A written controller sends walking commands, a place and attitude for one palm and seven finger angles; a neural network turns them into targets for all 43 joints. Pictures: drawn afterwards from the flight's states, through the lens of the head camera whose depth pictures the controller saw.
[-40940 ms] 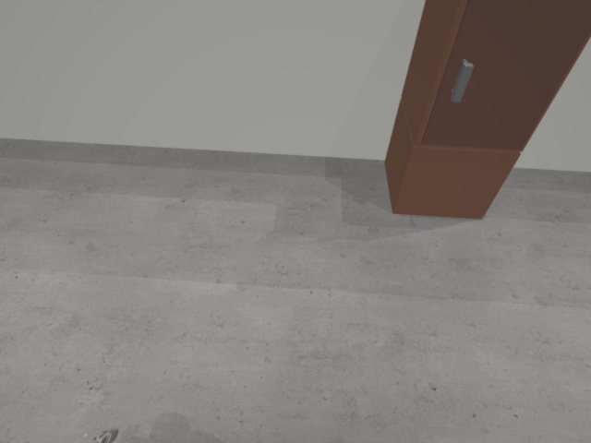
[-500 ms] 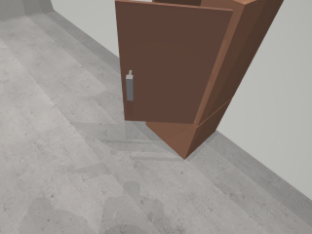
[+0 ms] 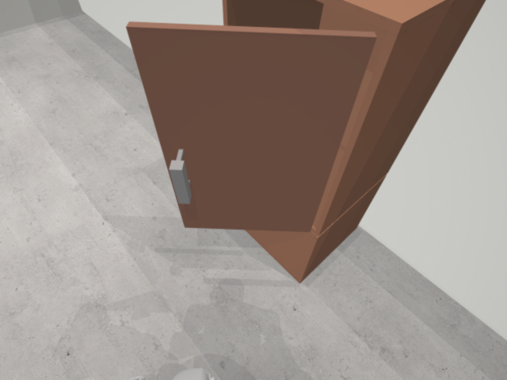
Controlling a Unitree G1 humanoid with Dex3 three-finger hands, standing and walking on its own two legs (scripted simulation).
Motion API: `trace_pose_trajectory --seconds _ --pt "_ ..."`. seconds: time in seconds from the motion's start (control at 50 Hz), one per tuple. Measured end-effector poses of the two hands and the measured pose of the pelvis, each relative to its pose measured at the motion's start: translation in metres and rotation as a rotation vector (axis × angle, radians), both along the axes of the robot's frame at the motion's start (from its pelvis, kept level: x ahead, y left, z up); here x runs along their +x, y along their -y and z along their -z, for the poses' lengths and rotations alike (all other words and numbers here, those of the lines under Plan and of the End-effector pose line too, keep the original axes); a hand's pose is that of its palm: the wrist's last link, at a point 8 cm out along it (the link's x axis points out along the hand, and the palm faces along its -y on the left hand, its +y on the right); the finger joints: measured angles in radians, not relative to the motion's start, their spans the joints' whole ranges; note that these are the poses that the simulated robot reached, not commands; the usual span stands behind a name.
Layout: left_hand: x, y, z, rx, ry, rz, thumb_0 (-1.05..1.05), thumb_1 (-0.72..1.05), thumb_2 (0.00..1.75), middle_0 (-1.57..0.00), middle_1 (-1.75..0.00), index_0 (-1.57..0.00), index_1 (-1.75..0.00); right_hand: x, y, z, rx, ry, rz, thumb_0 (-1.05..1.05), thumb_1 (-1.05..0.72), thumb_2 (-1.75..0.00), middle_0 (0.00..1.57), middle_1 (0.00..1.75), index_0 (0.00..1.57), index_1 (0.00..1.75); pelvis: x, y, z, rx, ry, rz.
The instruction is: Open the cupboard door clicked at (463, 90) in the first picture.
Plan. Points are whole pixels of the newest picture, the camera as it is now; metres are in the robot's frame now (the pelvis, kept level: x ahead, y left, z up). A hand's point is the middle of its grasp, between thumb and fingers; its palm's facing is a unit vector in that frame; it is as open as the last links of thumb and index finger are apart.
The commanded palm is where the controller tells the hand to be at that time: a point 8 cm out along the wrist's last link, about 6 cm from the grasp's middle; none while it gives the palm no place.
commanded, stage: come to a stop and stand still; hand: left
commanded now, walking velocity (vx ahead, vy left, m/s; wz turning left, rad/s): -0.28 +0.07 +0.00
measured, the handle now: (182, 176) +0.54 +0.17 -0.07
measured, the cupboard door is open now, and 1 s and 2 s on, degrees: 46 46 46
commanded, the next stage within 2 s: look again from close up in 1.10 s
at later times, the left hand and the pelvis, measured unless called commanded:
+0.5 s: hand out of the picture +0.05 +0.17 -0.16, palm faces +0.06 -0.96 -0.29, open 7.4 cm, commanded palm none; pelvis +0.03 -0.03 +0.00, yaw +0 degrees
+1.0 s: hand out of the picture -0.02 +0.19 -0.17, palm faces +0.07 -0.98 -0.19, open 7.4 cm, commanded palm none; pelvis -0.02 +0.01 +0.01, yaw +0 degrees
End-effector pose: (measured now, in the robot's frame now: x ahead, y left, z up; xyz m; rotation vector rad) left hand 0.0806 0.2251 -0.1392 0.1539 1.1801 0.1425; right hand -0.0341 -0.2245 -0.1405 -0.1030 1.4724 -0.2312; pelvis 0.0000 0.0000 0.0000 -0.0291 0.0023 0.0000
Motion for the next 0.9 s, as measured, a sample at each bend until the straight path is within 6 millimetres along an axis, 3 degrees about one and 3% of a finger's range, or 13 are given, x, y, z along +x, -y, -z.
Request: trace_pose_trajectory --seconds 0.08,0.18,0.26,0.36,0.46,0.62,0.7,0.8,0.9 --pt "-0.004 -0.006 0.011 -0.021 -0.066 -0.014 -0.03 0.96 0.9 -0.2 -0.3 -0.2 -0.3 0.069 0.003 -0.004 -0.044 0.135 -0.053 0.01 -0.91 -0.9 0.19 0.3 0.19 0.3 0.023 -0.005 0.003 -0.021 0.009 0.011" --pt "-0.011 -0.008 0.014 -0.038 -0.148 -0.049 -0.01 0.94 0.9 -0.2 -0.29 -0.2 -0.3 0.129 -0.002 -0.014 -0.065 0.211 -0.096 0.01 -0.94 -0.9 0.2 0.3 0.19 0.3 0.045 -0.009 -0.001 0.011 0.014 0.014" --pt "-0.019 -0.009 0.007 -0.013 -0.191 -0.061 -0.01 0.93 0.9 -0.2 -0.29 -0.2 -0.3 0.16 -0.003 -0.014 -0.043 0.256 -0.119 0.01 -0.93 -0.9 0.2 0.3 0.2 0.3 0.047 -0.005 -0.004 0.021 0.011 0.017" --pt "-0.026 -0.006 -0.006 0.047 -0.194 -0.07 0.0 0.92 0.9 -0.2 -0.29 -0.2 -0.3 0.174 0.009 -0.005 -0.004 0.281 -0.123 0.01 -0.92 -0.9 0.2 0.3 0.2 0.3 0.04 0.011 -0.003 0.025 0.01 0.025" --pt "-0.037 0.006 -0.009 0.093 -0.164 -0.071 0.0 0.91 0.9 -0.2 -0.29 -0.2 -0.3 0.168 0.033 0.01 0.019 0.268 -0.108 0.01 -0.91 -0.9 0.2 0.3 0.2 0.3 0.034 0.029 0.006 0.041 0.015 0.01" --pt "-0.055 0.028 -0.014 0.042 -0.145 -0.073 0.0 0.91 0.9 -0.2 -0.3 -0.2 -0.3 0.125 0.046 0.001 0.006 0.186 -0.113 0.01 -0.91 -0.9 0.2 0.3 0.2 0.3 0.017 0.031 -0.005 0.054 0.009 0.003" --pt "-0.067 0.024 -0.009 0.014 -0.139 -0.08 0.0 0.91 0.9 -0.2 -0.3 -0.2 -0.3 0.103 0.039 -0.005 -0.007 0.163 -0.124 0.01 -0.91 -0.9 0.2 0.3 0.2 0.3 0.006 0.024 -0.007 0.053 0.007 -0.003" --pt "-0.084 0.003 0.008 -0.016 -0.157 -0.096 0.0 0.91 0.9 -0.2 -0.3 -0.2 -0.3 0.074 0.018 -0.007 -0.034 0.168 -0.125 0.01 -0.91 -0.9 0.2 0.3 0.2 0.3 -0.008 0.006 0.0 0.026 0.014 -0.014" --pt "-0.093 -0.012 0.007 -0.018 -0.167 -0.089 0.0 0.91 0.9 -0.2 -0.3 -0.2 -0.3 0.041 -0.003 -0.011 -0.024 0.117 -0.122 0.01 -0.93 -0.9 0.2 0.3 0.2 0.3 -0.016 -0.004 -0.005 0.036 0.026 -0.013"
